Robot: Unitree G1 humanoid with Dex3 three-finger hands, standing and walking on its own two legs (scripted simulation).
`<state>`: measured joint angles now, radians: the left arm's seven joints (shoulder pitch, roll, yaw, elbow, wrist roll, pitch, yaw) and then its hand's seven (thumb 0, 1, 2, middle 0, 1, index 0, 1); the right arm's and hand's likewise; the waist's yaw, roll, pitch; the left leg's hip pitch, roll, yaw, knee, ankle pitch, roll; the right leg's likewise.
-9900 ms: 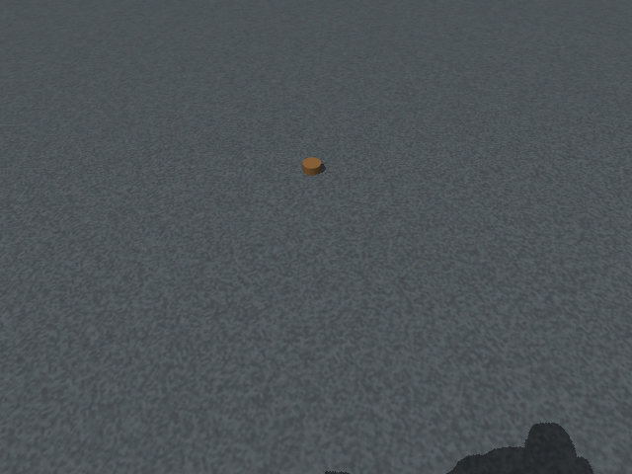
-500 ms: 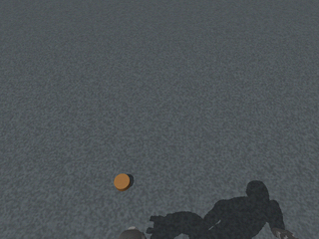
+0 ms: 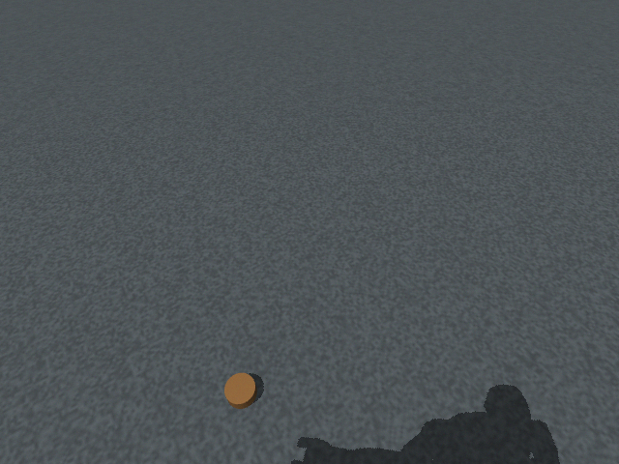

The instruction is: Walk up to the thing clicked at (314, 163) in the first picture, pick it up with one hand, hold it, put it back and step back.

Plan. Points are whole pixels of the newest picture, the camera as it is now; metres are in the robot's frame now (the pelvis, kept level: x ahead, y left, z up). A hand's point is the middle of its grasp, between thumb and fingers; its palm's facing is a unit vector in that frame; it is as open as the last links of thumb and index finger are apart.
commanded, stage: walk up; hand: left
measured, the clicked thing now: (240, 390) +0.49 +0.26 -0.74
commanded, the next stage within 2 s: none
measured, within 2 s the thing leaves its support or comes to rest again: neither
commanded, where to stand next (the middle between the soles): +0.12 +0.01 m, yaw +3 degrees
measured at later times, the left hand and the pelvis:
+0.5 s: hand out of the picture +0.08 +0.29 -0.16, palm faces +0.04 -0.93 -0.36, open 7.4 cm; pelvis +0.05 +0.02 +0.00, yaw +2 degrees
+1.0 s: hand out of the picture +0.11 +0.26 -0.14, palm faces -0.01 -0.91 -0.41, open 7.4 cm; pelvis +0.02 +0.00 +0.00, yaw +2 degrees
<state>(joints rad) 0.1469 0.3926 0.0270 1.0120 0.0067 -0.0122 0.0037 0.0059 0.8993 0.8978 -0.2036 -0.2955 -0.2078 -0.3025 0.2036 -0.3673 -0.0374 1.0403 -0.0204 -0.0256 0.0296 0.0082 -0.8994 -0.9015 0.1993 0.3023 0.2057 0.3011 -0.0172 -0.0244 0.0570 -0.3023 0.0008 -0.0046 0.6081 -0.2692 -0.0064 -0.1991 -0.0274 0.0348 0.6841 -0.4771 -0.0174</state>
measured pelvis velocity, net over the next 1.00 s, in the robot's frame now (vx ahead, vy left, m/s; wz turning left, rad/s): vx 0.02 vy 0.00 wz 0.03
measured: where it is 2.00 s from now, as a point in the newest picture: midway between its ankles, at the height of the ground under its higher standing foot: outside the picture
